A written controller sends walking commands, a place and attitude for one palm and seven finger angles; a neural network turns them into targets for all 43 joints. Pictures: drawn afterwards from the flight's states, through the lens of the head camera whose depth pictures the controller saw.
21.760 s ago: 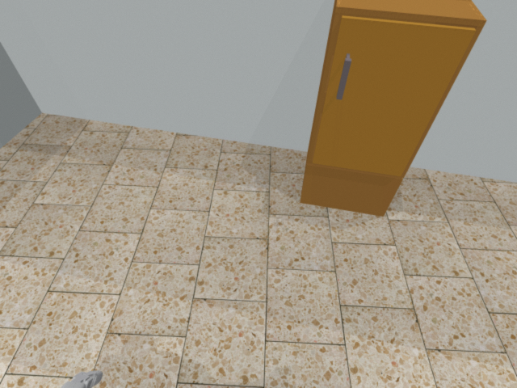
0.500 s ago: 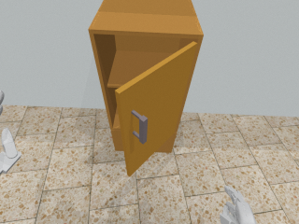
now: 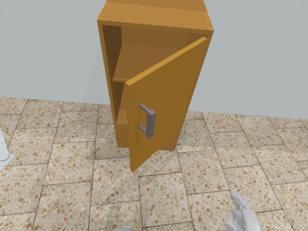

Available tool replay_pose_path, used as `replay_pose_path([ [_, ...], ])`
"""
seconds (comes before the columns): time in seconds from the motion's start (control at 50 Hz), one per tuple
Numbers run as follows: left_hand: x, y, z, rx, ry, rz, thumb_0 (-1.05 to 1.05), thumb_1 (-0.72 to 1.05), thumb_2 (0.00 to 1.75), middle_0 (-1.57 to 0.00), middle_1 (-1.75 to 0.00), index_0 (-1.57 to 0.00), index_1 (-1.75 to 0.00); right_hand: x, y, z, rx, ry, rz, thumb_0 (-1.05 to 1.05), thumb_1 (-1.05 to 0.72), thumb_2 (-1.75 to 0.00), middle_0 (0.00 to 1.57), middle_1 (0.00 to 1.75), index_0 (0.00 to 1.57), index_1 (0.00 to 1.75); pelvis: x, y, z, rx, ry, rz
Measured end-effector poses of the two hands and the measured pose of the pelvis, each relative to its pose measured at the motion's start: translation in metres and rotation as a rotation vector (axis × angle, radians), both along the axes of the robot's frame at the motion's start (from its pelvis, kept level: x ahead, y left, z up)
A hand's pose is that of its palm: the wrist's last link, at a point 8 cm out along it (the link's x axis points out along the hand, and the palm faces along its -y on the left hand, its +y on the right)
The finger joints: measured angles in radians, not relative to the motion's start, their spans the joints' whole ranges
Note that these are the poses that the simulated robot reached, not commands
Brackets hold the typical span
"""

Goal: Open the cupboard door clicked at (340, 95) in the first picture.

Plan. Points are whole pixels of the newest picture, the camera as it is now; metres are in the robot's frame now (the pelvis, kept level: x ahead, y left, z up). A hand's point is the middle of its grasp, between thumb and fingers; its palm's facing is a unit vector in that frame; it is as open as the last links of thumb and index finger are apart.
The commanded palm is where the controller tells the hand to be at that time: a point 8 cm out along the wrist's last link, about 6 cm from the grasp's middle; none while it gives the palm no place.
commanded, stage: step back with the hand held close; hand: left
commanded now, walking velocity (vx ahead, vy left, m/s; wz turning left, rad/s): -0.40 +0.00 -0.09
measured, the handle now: (146, 121) +0.46 +0.05 -0.03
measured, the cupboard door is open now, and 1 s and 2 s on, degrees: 49 49 49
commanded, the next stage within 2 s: stop stepping back and stand still in 0.36 s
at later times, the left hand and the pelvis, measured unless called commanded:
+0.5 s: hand (21, 223) +0.11 +0.21 +0.17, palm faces +0.22 -0.82 -0.53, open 7.4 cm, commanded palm +0.04 +0.25 +0.19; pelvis -0.13 -0.03 +0.01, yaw -6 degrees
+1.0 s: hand out of the picture -0.03 +0.20 +0.17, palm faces +0.42 -0.79 -0.45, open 7.4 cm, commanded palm -0.09 +0.24 +0.19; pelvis -0.24 -0.05 +0.00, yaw -2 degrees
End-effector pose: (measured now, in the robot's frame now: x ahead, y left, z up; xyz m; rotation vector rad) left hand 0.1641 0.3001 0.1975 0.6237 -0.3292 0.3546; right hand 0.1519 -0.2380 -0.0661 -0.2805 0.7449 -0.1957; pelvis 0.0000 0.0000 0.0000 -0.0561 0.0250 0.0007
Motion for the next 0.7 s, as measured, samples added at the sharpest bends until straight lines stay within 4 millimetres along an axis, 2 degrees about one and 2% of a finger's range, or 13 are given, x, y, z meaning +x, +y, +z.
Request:
replay_pose_path([
  [0.1, -0.007, -0.007, -0.001, -0.077, 0.016, 0.027, 0.01, 0.89, 0.9, -0.21, -0.31, -0.22, -0.3, -0.006, 0.007, 0.001, 0.043, 0.0, 0.047, 0.01, -0.9, -0.9, 0.21, 0.3, 0.21, 0.3, -0.013, -0.007, 0.008, 0.009, 0.046, -0.055],
  [0.2, -0.008, -0.042, -0.01, -0.073, 0.067, -0.082, 0.01, 0.89, 0.9, -0.21, -0.3, -0.21, -0.3, -0.019, -0.001, -0.005, 0.087, -0.039, 0.068, 0.01, -0.9, -0.9, 0.21, 0.3, 0.21, 0.3, -0.051, -0.023, 0.002, 0.043, 0.059, -0.102],
  [0.28, -0.024, -0.068, -0.005, -0.027, 0.1, -0.194, 0.01, 0.89, 0.9, -0.21, -0.31, -0.22, -0.3, -0.046, -0.02, 0.0, 0.097, -0.042, 0.005, 0.01, -0.9, -0.9, 0.21, 0.3, 0.21, 0.3, -0.074, -0.032, 0.003, 0.028, 0.045, -0.105],
  [0.38, -0.05, -0.063, 0.0, 0.016, 0.122, -0.193, 0.01, 0.88, 0.9, -0.22, -0.31, -0.22, -0.3, -0.087, -0.044, 0.012, 0.008, 0.001, -0.055, 0.01, -0.9, -0.9, 0.21, 0.3, 0.21, 0.3, -0.087, -0.034, 0.008, 0.039, 0.064, -0.112],
  [0.44, -0.062, -0.054, -0.003, -0.003, 0.117, -0.17, 0.01, 0.88, 0.9, -0.22, -0.31, -0.22, -0.3, -0.11, -0.055, 0.013, -0.02, 0.023, -0.085, 0.01, -0.9, -0.9, 0.21, 0.3, 0.21, 0.3, -0.105, -0.032, 0.009, 0.043, 0.05, -0.106],
  [0.5, -0.082, -0.052, -0.008, -0.033, 0.15, -0.144, 0.01, 0.89, 0.9, -0.21, -0.31, -0.22, -0.3, -0.134, -0.059, 0.017, -0.021, 0.006, -0.078, 0.01, -0.9, -0.9, 0.2, 0.3, 0.2, 0.3, -0.128, -0.033, 0.013, 0.044, 0.03, -0.104],
  [0.58, -0.123, -0.062, -0.01, -0.047, 0.182, -0.129, 0.01, 0.89, 0.9, -0.21, -0.31, -0.22, -0.3, -0.169, -0.059, 0.02, 0.002, -0.039, -0.074, 0.01, -0.9, -0.9, 0.2, 0.3, 0.2, 0.3, -0.156, -0.039, 0.013, 0.042, 0.0, -0.101],
  [0.7, -0.184, -0.07, -0.003, -0.031, 0.128, -0.051, 0.01, 0.89, 0.9, -0.21, -0.31, -0.22, -0.3, -0.216, -0.061, 0.002, 0.036, -0.019, -0.056, 0.01, -0.9, -0.9, 0.2, 0.3, 0.2, 0.3, -0.195, -0.054, 0.007, 0.061, -0.027, -0.08],
])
